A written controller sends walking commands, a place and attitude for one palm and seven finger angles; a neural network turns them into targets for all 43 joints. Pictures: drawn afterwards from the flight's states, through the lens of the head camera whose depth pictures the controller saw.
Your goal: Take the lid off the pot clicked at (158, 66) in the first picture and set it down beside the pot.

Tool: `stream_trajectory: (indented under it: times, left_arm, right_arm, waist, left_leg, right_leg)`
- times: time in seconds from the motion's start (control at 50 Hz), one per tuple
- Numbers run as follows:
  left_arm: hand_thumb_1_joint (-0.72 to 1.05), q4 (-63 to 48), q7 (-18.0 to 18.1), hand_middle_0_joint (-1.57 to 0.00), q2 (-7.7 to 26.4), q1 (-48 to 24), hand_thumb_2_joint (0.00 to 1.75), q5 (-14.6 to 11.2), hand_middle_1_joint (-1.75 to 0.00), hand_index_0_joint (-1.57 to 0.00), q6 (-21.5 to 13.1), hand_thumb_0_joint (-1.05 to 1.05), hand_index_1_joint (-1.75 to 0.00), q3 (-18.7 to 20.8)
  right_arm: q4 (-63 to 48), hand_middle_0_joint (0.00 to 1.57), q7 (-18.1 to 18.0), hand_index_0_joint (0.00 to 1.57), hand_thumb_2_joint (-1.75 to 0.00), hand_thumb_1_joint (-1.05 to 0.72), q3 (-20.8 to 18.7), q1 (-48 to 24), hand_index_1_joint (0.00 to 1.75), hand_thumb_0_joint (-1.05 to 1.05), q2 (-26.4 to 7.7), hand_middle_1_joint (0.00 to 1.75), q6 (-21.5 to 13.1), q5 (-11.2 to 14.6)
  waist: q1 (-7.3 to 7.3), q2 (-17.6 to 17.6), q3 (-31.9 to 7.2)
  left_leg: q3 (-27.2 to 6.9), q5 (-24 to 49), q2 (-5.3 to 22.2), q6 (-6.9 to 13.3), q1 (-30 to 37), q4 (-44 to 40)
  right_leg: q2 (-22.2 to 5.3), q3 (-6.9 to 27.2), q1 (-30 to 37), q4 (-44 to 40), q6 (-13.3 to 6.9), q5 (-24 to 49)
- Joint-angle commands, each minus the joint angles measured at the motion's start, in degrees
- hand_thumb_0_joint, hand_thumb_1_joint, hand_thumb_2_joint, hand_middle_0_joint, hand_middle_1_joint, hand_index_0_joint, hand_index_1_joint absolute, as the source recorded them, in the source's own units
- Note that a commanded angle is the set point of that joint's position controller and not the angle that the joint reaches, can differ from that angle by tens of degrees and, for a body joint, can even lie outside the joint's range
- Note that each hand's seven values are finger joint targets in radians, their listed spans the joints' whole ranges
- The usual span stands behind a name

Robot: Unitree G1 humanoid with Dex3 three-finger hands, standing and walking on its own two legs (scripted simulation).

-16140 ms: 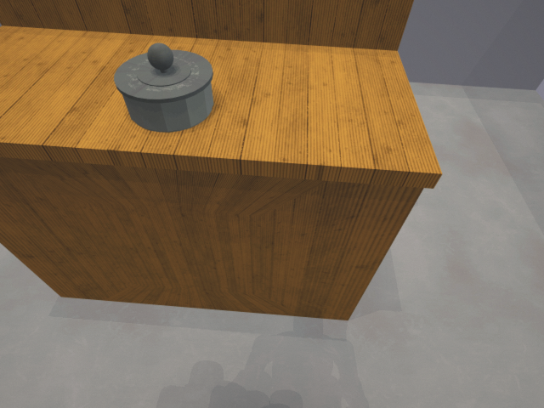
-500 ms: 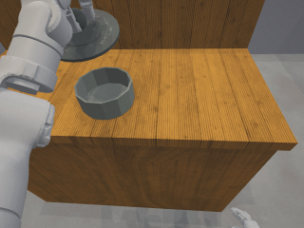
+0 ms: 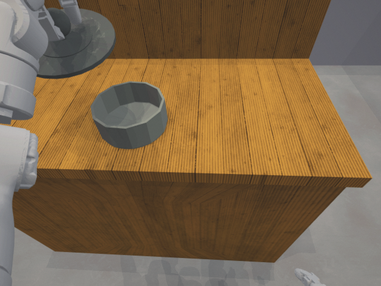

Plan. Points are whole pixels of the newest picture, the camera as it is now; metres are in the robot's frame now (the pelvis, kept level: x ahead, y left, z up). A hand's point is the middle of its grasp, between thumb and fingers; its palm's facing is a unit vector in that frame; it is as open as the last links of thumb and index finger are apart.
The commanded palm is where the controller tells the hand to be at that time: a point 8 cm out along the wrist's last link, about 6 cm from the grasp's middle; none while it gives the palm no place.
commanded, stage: move the lid sideways beside the pot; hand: left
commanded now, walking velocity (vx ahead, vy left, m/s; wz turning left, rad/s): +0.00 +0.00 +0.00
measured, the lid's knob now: (56, 23) +0.49 +0.23 +0.31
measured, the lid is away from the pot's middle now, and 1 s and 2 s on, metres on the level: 0.08 0.20 0.23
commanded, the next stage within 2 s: lower the lid onto the table in 1.66 s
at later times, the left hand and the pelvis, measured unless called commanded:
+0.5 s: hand (23, 25) +0.46 +0.27 +0.32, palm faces -0.13 -0.06 -0.99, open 7.3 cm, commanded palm +0.45 +0.27 +0.39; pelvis +0.00 +0.00 +0.00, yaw +0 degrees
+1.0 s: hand out of the picture +0.46 +0.33 +0.31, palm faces -0.16 -0.10 -0.98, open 7.3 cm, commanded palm +0.46 +0.33 +0.39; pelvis +0.01 +0.00 +0.00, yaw +0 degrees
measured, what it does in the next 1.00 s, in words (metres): stands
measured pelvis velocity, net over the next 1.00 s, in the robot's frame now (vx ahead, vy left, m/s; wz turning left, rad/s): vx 0.01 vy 0.00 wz -0.01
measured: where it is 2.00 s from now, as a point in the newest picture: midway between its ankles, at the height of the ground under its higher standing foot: outside the picture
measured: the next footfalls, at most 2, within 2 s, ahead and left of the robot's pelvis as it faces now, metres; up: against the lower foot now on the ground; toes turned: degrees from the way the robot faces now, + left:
none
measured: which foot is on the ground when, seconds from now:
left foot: down 0.00-1.00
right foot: down 0.00-1.00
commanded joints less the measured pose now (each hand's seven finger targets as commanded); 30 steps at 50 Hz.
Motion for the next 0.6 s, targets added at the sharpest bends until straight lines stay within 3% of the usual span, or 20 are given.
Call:
stream_trajectory:
  times: [0.0,0.04,0.1,0.14,0.16,0.2,0.24,0.26,0.3,0.34,0.36,0.38,0.4,0.44,0.46,0.48,0.5,0.54,0.56,0.58]
  left_arm:
    - [0.65,-12.5,3.7,-0.79,15.9,-35.8,1.06,2.4,-0.96,-0.84,-0.6,0.00,-0.99,6.5]
    - [0.65,-9.5,3.3,-0.79,10.4,-32.7,1.06,1.1,-0.96,-0.84,-0.4,0.00,-0.99,2.1]
    - [0.65,-8.9,3.4,-0.79,13.5,-36.6,1.06,2.3,-0.96,-0.84,-1.0,0.00,-0.99,3.5]
    - [0.65,-10.4,4.0,-0.79,14.5,-36.6,1.06,1.5,-0.96,-0.84,-2.0,0.00,-0.99,4.2]
    - [0.65,-13.9,4.5,-0.79,18.7,-39.8,1.06,2.7,-0.96,-0.84,-2.8,0.00,-0.99,7.1]
    - [0.65,-12.6,4.6,-0.79,20.2,-39.9,1.06,3.0,-0.96,-0.84,-3.3,0.00,-0.99,8.3]
    - [0.65,-10.6,4.4,-0.79,18.6,-36.1,1.06,1.9,-0.96,-0.84,-3.4,0.00,-0.99,7.4]
    - [0.65,-10.8,4.4,-0.79,20.3,-37.2,1.06,2.8,-0.96,-0.84,-3.4,0.00,-0.99,8.7]
    - [0.65,-8.0,3.9,-0.79,19.2,-35.8,1.06,3.0,-0.96,-0.84,-3.1,0.00,-0.99,7.8]
    - [0.65,-3.5,3.3,-0.79,15.0,-30.7,1.06,1.9,-0.96,-0.84,-2.6,0.00,-0.99,4.8]
    - [0.65,-4.5,3.4,-0.79,17.8,-31.8,1.06,3.1,-0.96,-0.84,-2.7,0.00,-0.99,6.5]
    - [0.65,-2.3,3.1,-0.79,17.6,-31.8,1.06,3.6,-0.96,-0.84,-2.7,0.00,-0.99,6.1]
    - [0.65,-5.1,3.4,-0.79,21.1,-33.4,1.06,3.9,-0.96,-0.84,-3.0,0.00,-0.99,8.2]
    - [0.65,-8.7,3.7,-0.79,18.6,-33.8,1.06,2.7,-0.96,-0.84,-3.5,0.00,-0.99,6.3]
    - [0.65,-11.9,4.1,-0.79,20.7,-36.8,1.06,3.7,-0.96,-0.84,-3.9,0.00,-0.99,7.4]
    - [0.65,-8.2,3.8,-0.79,20.3,-35.8,1.06,4.1,-0.96,-0.84,-3.7,0.00,-0.99,7.3]
    - [0.65,-6.8,3.8,-0.79,22.6,-34.9,1.06,4.4,-0.96,-0.84,-3.7,0.00,-0.99,8.8]
    - [0.65,-4.5,3.6,-0.79,20.6,-33.5,1.06,3.3,-0.96,-0.84,-4.2,0.00,-0.99,6.7]
    - [0.65,-7.2,3.9,-0.79,24.4,-35.8,1.06,4.3,-0.96,-0.84,-4.5,0.00,-0.99,9.3]
    - [0.65,-5.3,3.7,-0.79,23.3,-36.2,1.06,4.5,-0.96,-0.84,-4.8,0.00,-0.99,8.1]
  right_arm:
    - [-7.4,0.20,-0.5,0.20,-0.90,-0.90,-2.8,-3.1,0.30,0.00,-7.3,0.30,-1.9,0.0]
    - [-7.1,0.20,-0.5,0.20,-0.90,-0.90,-2.9,-2.1,0.30,0.00,-7.5,0.30,-1.7,0.5]
    - [-6.3,0.20,-0.8,0.20,-0.90,-0.90,-2.6,-2.7,0.30,0.00,-7.5,0.30,-1.5,0.3]
    - [-6.5,0.20,-0.9,0.20,-0.90,-0.90,-2.7,-2.0,0.30,0.00,-8.1,0.30,-1.9,0.2]
    - [-6.6,0.20,-0.9,0.20,-0.90,-0.90,-2.7,-1.8,0.30,0.00,-7.8,0.30,-2.2,-0.1]
    - [-6.7,0.20,-1.3,0.20,-0.90,-0.90,-2.6,-2.1,0.30,0.00,-7.5,0.30,-2.2,-0.2]
    - [-6.5,0.20,-1.2,0.20,-0.90,-0.90,-2.8,-0.7,0.30,0.00,-8.1,0.30,-2.2,0.1]
    - [-6.3,0.20,-1.0,0.20,-0.90,-0.90,-2.9,-1.1,0.30,0.00,-7.8,0.30,-2.0,-0.1]
    - [-6.0,0.20,-1.0,0.20,-0.90,-0.90,-2.9,-1.3,0.30,0.00,-7.9,0.30,-1.3,0.0]
    - [-5.8,0.20,-0.7,0.20,-0.90,-0.90,-3.1,0.0,0.30,0.00,-8.5,0.30,-0.8,0.3]
    - [-5.7,0.20,-0.5,0.20,-0.90,-0.90,-3.1,-0.3,0.30,0.00,-8.3,0.30,-0.5,0.1]
    - [-5.7,0.20,-0.6,0.20,-0.90,-0.90,-2.9,-1.1,0.30,0.00,-8.4,0.30,-0.1,0.0]
    - [-6.0,0.20,-0.6,0.20,-0.90,-0.90,-2.9,-0.7,0.30,0.00,-8.5,0.30,0.1,0.0]
    - [-7.0,0.20,-0.6,0.20,-0.90,-0.90,-3.0,-0.8,0.30,0.00,-8.5,0.30,-0.3,0.2]
    - [-6.7,0.20,-0.6,0.20,-0.90,-0.90,-3.1,-0.5,0.30,0.00,-8.2,0.30,-0.4,0.1]
    - [-6.3,0.20,-1.0,0.20,-0.90,-0.90,-3.0,-0.7,0.30,0.00,-8.1,0.30,-0.2,-0.2]
    - [-5.8,0.20,-1.1,0.20,-0.90,-0.90,-2.9,0.1,0.30,0.00,-8.3,0.30,0.1,0.0]
    - [-5.9,0.20,-1.3,0.20,-0.90,-0.90,-2.8,1.0,0.30,0.00,-8.8,0.30,0.2,0.4]
    - [-5.8,0.20,-1.3,0.20,-0.90,-0.90,-2.9,0.8,0.30,0.00,-8.6,0.30,0.1,0.3]
    - [-5.8,0.20,-1.5,0.20,-0.90,-0.90,-2.8,0.1,0.30,0.00,-8.5,0.30,0.3,0.1]
  waist:
    - [-0.27,-0.1,-23.9]
    - [-1.57,0.5,-20.9]
    - [-1.52,-0.4,-19.8]
    - [-1.49,2.2,-23.1]
    - [-0.68,1.9,-26.9]
    - [-0.58,2.2,-27.8]
    - [-0.85,3.0,-26.6]
    - [-0.43,1.1,-26.3]
    - [-0.76,0.4,-23.6]
    - [-1.38,0.4,-20.1]
    - [-0.92,-1.6,-20.6]
    - [-1.27,-1.9,-19.0]
    - [-0.71,-1.7,-21.6]
    - [-0.97,2.3,-24.7]
    - [-0.87,2.8,-26.6]
    - [-1.19,2.8,-24.6]
    - [-1.21,1.0,-23.7]
    - [-1.83,1.4,-21.9]
    - [-1.11,0.7,-24.2]
    - [-1.50,1.8,-23.2]
  left_leg:
    - [-2.0,16.0,-2.0,2.5,17.1,0.7]
    - [-2.2,16.0,-1.5,2.3,17.7,0.4]
    - [-2.1,9.9,-1.8,2.3,16.1,-0.6]
    - [-2.3,13.1,-1.8,2.2,18.1,0.1]
    - [-2.4,14.2,-1.8,2.1,19.0,-0.2]
    - [-2.4,14.9,-2.1,2.4,19.1,0.4]
    - [-2.8,19.1,-1.6,2.3,19.5,0.8]
    - [-2.5,18.6,-1.6,2.2,18.9,0.4]
    - [-2.1,16.6,-1.6,2.3,17.4,0.4]
    - [-2.4,17.9,-1.2,2.2,16.5,0.3]
    - [-2.0,16.0,-1.2,2.1,15.7,-0.1]
    - [-1.4,13.6,-1.4,2.4,14.3,0.1]
    - [-1.5,13.8,-1.4,2.4,14.5,-0.2]
    - [-1.9,18.6,-1.3,2.5,17.8,0.9]
    - [-2.2,20.1,-1.1,2.3,19.5,0.7]
    - [-1.8,18.9,-1.5,2.7,18.5,1.4]
    - [-1.8,17.4,-1.2,2.7,17.5,0.8]
    - [-1.6,16.2,-1.2,2.6,16.4,0.4]
    - [-1.4,15.8,-1.2,2.6,16.7,0.2]
    - [-1.1,14.7,-1.5,2.9,16.2,0.4]
  right_leg:
    - [3.6,-0.6,0.8,-1.7,-3.4,16.9]
    - [3.6,-1.0,-1.8,-2.8,-3.3,15.3]
    - [3.9,-1.1,-2.1,-3.0,-3.3,12.0]
    - [3.7,-0.8,-0.9,-2.9,-3.6,13.8]
    - [4.0,-0.5,1.0,-2.3,-3.4,14.3]
    - [3.8,-0.4,1.6,-2.1,-3.5,14.8]
    - [3.6,-0.4,0.9,-2.5,-3.6,16.7]
    - [4.0,-0.5,0.9,-2.4,-3.3,16.4]
    - [3.9,-0.8,-0.1,-2.4,-3.4,15.8]
    - [3.8,-1.3,-1.8,-3.3,-3.5,15.7]
    - [4.1,-1.2,-1.1,-3.1,-3.1,15.0]
    - [4.0,-1.2,-1.3,-3.3,-3.2,14.5]
    - [3.8,-1.0,0.6,-2.7,-3.2,15.2]
    - [3.7,-0.7,0.3,-2.6,-3.5,16.5]
    - [4.2,-0.7,0.2,-2.5,-3.3,16.2]
    - [4.3,-0.7,-0.7,-2.9,-3.3,15.9]
    - [4.2,-0.9,-0.1,-2.9,-3.2,15.6]
    - [4.0,-1.0,-0.2,-3.6,-3.3,15.2]
    - [4.2,-0.6,1.3,-3.3,-3.0,15.4]
    - [4.1,-0.7,0.6,-3.3,-3.1,14.8]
